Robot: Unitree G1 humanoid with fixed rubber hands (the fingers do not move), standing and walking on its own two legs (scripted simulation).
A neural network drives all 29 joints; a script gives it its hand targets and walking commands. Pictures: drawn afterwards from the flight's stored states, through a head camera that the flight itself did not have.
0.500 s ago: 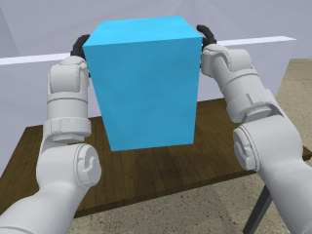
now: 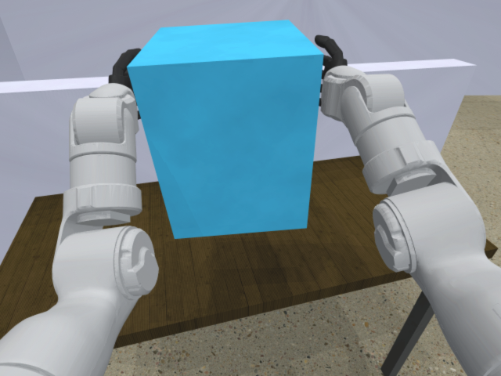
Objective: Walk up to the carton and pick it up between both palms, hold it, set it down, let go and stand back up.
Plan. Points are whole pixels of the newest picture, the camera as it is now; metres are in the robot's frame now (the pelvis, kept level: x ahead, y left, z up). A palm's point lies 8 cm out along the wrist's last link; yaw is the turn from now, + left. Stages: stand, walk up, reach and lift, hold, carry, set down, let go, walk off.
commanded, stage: hold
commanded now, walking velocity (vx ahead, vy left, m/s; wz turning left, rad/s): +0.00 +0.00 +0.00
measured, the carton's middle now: (232, 126) +0.38 +0.00 +0.28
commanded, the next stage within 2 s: none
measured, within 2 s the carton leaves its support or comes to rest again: neither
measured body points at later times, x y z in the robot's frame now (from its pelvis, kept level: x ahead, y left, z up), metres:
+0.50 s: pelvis +0.00 +0.00 +0.00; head -0.11 +0.01 +0.44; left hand +0.38 +0.15 +0.33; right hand +0.37 -0.15 +0.35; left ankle +0.01 +0.14 -0.75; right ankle -0.01 -0.11 -0.75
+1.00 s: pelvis +0.00 +0.00 +0.00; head -0.10 +0.02 +0.44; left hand +0.39 +0.15 +0.32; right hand +0.38 -0.14 +0.34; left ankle +0.01 +0.14 -0.75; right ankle -0.01 -0.11 -0.75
